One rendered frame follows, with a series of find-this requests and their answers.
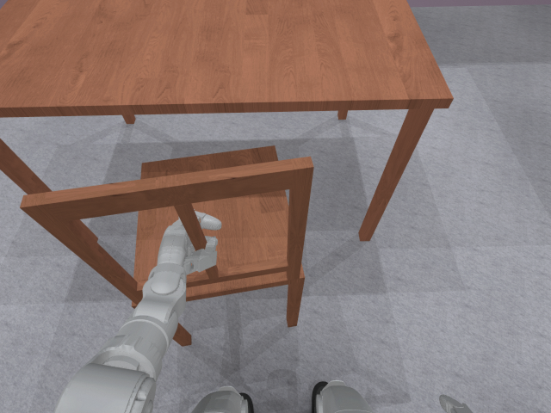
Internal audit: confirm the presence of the table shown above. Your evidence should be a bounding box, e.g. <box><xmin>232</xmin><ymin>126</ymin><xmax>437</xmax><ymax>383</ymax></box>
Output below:
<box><xmin>0</xmin><ymin>0</ymin><xmax>454</xmax><ymax>241</ymax></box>

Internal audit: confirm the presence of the robot thigh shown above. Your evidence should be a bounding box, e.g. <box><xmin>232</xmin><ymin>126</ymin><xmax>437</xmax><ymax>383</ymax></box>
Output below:
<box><xmin>316</xmin><ymin>385</ymin><xmax>374</xmax><ymax>413</ymax></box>
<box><xmin>191</xmin><ymin>391</ymin><xmax>248</xmax><ymax>413</ymax></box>

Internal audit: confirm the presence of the chair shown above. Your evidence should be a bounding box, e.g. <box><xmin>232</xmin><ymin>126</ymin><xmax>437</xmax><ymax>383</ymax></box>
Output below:
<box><xmin>20</xmin><ymin>145</ymin><xmax>314</xmax><ymax>347</ymax></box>

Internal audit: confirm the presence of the left robot thigh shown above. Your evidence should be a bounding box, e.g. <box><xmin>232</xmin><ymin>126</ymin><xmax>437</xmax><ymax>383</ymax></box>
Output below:
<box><xmin>191</xmin><ymin>391</ymin><xmax>248</xmax><ymax>413</ymax></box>

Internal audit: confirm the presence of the left robot upper arm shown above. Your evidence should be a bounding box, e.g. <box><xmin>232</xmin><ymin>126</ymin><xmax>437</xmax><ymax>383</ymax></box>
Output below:
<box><xmin>59</xmin><ymin>363</ymin><xmax>157</xmax><ymax>413</ymax></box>

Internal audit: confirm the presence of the left robot forearm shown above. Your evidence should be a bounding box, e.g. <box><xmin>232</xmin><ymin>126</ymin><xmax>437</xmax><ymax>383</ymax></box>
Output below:
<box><xmin>53</xmin><ymin>263</ymin><xmax>187</xmax><ymax>413</ymax></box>

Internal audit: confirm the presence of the right robot thigh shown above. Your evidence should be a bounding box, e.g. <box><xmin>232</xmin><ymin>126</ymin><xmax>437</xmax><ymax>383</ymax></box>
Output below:
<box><xmin>316</xmin><ymin>385</ymin><xmax>374</xmax><ymax>413</ymax></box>

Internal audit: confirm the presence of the right robot hand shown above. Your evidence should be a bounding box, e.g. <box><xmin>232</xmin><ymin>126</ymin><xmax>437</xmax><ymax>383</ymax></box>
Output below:
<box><xmin>439</xmin><ymin>395</ymin><xmax>473</xmax><ymax>413</ymax></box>

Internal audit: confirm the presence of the left robot hand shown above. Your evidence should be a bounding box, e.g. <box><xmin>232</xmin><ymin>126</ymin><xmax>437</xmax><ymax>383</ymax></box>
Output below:
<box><xmin>157</xmin><ymin>211</ymin><xmax>221</xmax><ymax>275</ymax></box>

